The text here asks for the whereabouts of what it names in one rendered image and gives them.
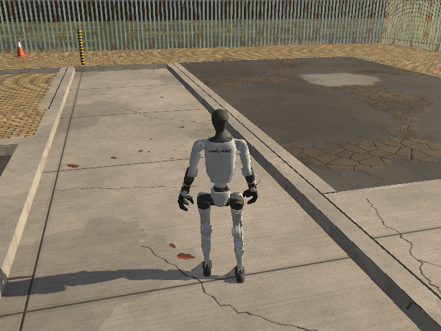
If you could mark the right robot foot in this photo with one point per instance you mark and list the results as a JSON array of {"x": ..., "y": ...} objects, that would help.
[{"x": 239, "y": 276}]

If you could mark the left robot forearm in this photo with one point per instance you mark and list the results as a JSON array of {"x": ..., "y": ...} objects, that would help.
[{"x": 187, "y": 183}]

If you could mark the robot left hand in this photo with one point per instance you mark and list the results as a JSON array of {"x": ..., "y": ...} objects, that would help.
[{"x": 182, "y": 201}]

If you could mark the robot right upper arm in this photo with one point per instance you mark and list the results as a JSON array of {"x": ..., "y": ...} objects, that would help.
[{"x": 241, "y": 145}]

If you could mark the robot right hand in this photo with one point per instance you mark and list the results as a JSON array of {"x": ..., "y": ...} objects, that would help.
[{"x": 248, "y": 193}]

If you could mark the right robot forearm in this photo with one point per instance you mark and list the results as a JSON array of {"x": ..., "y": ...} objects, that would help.
[{"x": 251, "y": 182}]

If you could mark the robot left thigh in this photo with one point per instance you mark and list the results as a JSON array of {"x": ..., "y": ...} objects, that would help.
[{"x": 204, "y": 207}]

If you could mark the robot left upper arm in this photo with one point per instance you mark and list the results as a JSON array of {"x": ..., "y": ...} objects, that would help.
[{"x": 195, "y": 157}]

